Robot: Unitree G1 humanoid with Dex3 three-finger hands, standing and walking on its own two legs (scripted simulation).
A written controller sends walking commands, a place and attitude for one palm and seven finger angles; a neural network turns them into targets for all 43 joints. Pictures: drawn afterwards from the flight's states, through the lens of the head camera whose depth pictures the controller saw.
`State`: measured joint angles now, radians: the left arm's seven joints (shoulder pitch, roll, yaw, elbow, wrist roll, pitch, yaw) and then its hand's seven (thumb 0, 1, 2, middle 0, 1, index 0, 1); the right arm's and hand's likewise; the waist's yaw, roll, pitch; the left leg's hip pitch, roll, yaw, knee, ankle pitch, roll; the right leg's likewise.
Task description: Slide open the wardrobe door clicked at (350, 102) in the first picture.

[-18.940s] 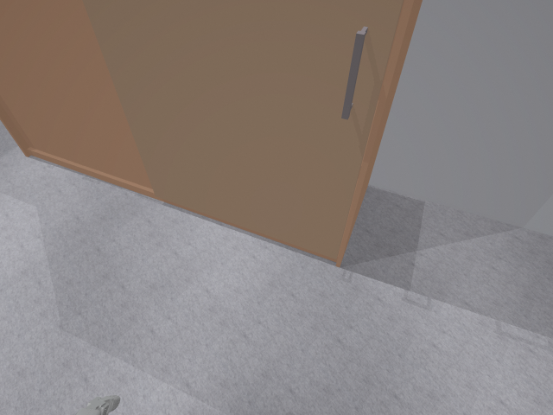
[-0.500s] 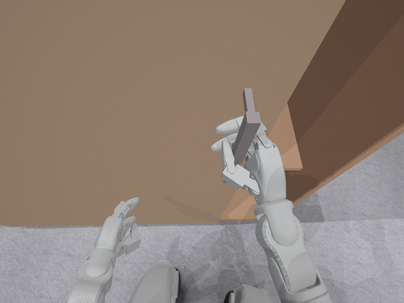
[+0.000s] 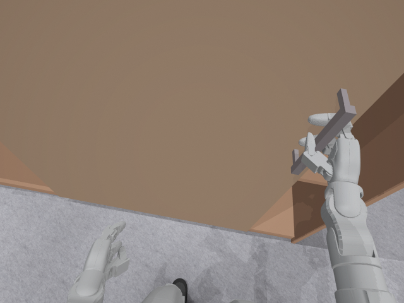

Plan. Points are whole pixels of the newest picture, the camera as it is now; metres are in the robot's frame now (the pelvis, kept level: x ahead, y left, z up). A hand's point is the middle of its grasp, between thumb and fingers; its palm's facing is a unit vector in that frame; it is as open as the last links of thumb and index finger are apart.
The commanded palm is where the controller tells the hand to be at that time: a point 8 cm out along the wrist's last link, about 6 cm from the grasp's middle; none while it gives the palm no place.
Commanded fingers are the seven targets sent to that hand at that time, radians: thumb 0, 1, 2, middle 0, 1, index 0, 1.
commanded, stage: stop walking and hold the door there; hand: right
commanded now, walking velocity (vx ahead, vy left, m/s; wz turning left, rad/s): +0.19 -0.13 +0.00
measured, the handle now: (316, 137) +0.42 -0.18 +0.09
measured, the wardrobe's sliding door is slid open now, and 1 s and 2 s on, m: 0.23 0.23 0.23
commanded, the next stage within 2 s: loosen the grip on the handle in 1.78 s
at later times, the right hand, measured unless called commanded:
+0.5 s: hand (306, 155) +0.37 -0.15 +0.10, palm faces +0.25 +0.95 -0.21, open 5.9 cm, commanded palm +0.34 -0.19 +0.09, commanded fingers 0.00 -0.90 -0.90 0.45 1.40 0.45 1.40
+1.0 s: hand (313, 158) +0.37 -0.16 +0.10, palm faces -0.01 +0.98 -0.18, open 5.8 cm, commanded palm +0.35 -0.21 +0.09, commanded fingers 0.00 -0.90 -0.90 0.45 1.40 0.45 1.40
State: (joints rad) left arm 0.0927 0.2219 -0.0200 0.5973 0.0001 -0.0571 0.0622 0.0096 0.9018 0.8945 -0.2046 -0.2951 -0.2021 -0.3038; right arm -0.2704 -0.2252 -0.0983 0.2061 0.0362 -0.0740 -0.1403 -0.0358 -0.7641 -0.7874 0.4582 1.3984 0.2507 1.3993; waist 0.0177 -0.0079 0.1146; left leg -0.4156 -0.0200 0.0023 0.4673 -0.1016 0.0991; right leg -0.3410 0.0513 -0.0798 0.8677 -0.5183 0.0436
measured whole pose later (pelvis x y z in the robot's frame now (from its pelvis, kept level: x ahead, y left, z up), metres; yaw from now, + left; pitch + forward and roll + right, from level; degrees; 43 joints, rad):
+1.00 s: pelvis -0.03 -0.06 +0.00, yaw +3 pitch -1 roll -1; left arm 0.13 0.25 -0.02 0.63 -0.02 0.01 0.09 0.01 0.90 0.89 -0.20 -0.30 -0.20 -0.30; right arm -0.42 -0.20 0.00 0.43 0.03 -0.13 -0.09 -0.03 -0.72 -0.77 0.40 1.33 0.33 1.38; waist -0.01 0.00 0.08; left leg -0.36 0.04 -0.01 0.60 -0.27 -0.02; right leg -0.25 0.02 -0.08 0.50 -0.23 -0.04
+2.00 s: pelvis -0.09 -0.03 -0.01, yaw +8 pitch +3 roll -1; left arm 0.24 0.23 0.00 0.70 -0.01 -0.10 0.05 0.01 0.90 0.89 -0.21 -0.30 -0.20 -0.30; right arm -0.72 -0.32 -0.28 0.89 0.01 -0.06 -0.01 0.00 -0.61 -0.77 0.40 1.33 0.36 1.40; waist 0.06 0.04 -0.02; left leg -0.33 -0.01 0.05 0.55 -0.26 0.04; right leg -0.36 -0.04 -0.08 0.50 -0.19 0.01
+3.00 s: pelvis -0.08 -0.05 -0.02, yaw +9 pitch +6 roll +1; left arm 0.31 0.25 -0.03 0.64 -0.02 -0.06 0.07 0.01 0.90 0.89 -0.21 -0.30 -0.21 -0.30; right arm -0.60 -0.37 -0.28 0.84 0.00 -0.16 -0.04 -0.01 0.54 -0.20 0.34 1.19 0.37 1.20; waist 0.06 0.01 -0.06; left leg -0.43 -0.01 0.03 0.63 -0.31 0.01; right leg -0.48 -0.03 -0.06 0.65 -0.28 -0.03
